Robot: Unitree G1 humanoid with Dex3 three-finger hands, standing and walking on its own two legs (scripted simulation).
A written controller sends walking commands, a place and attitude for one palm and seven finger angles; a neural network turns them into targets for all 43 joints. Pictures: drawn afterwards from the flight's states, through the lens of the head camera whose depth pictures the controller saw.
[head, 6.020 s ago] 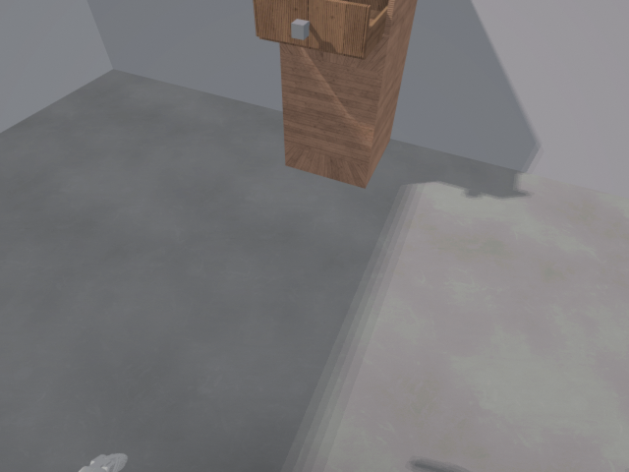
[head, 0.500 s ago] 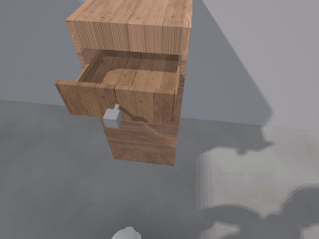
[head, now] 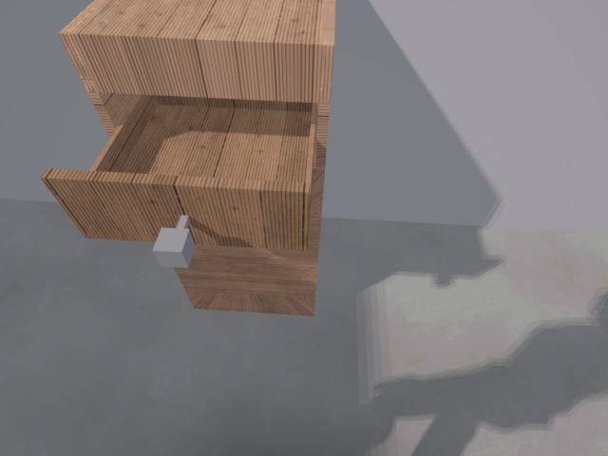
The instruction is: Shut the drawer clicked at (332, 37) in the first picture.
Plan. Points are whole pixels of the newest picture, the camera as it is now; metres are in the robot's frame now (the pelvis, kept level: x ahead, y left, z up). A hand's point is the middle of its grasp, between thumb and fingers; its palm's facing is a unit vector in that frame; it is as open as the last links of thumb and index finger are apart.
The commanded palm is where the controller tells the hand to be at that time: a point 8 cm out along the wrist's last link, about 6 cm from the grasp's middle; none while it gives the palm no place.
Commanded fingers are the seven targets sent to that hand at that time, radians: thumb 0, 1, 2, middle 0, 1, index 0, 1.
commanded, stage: come to a stop and stand still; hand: left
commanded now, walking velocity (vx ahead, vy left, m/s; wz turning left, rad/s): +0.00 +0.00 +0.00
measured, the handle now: (178, 237) +0.41 +0.22 +0.02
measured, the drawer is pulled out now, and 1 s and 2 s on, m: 0.22 0.22 0.22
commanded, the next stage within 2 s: look again from close up in 0.80 s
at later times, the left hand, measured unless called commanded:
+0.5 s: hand out of the picture +0.01 +0.12 -0.17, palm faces +0.08 -0.98 -0.20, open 7.2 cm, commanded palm none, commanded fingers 0.00 0.90 0.90 -0.20 -0.30 -0.20 -0.30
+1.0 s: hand out of the picture -0.07 +0.10 -0.17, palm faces +0.04 -0.99 -0.14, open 7.3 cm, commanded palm none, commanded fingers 0.00 0.90 0.90 -0.20 -0.30 -0.20 -0.30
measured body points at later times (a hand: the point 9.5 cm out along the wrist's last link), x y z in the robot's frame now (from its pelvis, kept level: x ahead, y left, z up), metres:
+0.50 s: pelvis -0.03 -0.06 +0.01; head -0.03 -0.06 +0.46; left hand +0.00 +0.17 -0.15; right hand -0.04 -0.27 -0.16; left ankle -0.05 +0.08 -0.73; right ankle +0.00 -0.13 -0.73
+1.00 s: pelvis -0.04 -0.04 +0.00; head -0.03 -0.04 +0.45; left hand -0.07 +0.16 -0.16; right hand -0.07 -0.25 -0.16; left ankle -0.05 +0.08 -0.73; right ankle +0.00 -0.13 -0.73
